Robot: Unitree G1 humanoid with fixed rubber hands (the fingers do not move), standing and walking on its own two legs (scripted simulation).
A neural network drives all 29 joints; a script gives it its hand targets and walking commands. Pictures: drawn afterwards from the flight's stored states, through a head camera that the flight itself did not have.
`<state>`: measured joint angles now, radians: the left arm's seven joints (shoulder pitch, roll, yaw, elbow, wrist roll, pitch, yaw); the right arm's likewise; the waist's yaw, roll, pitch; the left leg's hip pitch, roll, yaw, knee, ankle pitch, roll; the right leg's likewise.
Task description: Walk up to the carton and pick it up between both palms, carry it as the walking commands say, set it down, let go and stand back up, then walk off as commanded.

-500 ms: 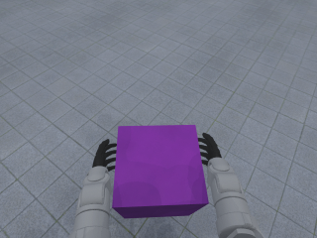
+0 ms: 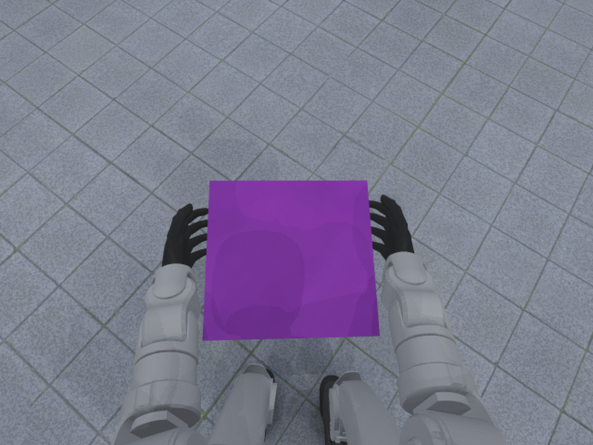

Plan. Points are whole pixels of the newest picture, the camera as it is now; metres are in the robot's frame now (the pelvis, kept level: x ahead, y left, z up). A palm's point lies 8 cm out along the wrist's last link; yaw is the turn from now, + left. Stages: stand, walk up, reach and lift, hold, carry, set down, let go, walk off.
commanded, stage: set down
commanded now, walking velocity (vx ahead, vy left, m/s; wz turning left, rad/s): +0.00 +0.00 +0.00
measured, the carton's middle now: (287, 268) +0.37 +0.05 -0.14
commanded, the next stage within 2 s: none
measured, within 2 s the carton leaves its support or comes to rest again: neither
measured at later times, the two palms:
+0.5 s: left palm (185, 257) +0.38 +0.21 -0.14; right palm (369, 248) +0.41 -0.08 -0.14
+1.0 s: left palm (198, 257) +0.40 +0.21 -0.22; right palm (361, 243) +0.44 -0.08 -0.21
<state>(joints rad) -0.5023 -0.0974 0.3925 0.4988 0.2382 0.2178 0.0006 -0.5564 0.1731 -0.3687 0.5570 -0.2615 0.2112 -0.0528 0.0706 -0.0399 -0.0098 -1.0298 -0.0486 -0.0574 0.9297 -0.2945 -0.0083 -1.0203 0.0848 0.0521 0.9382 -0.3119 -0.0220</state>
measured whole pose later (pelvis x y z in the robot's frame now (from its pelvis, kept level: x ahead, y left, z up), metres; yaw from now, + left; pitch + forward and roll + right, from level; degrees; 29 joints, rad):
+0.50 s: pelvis +0.00 +0.01 -0.07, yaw +0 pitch +35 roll -1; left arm -0.64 -0.05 0.42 0.60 0.21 0.21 0.01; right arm -0.69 0.13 -0.38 0.67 -0.25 0.19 -0.09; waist 0.06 -0.03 -0.16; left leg -1.46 -0.09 -0.07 1.24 -0.39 0.00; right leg -1.44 0.11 0.06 1.24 -0.41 0.01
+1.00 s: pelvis -0.02 +0.01 -0.13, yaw +0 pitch +39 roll -1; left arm -0.81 0.01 0.42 0.73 0.18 0.24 0.06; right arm -0.90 0.05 -0.40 0.82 -0.21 0.23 -0.10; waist 0.06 -0.04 -0.17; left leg -1.72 -0.12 -0.08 1.51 -0.47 -0.02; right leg -1.69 0.14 0.06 1.52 -0.50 0.02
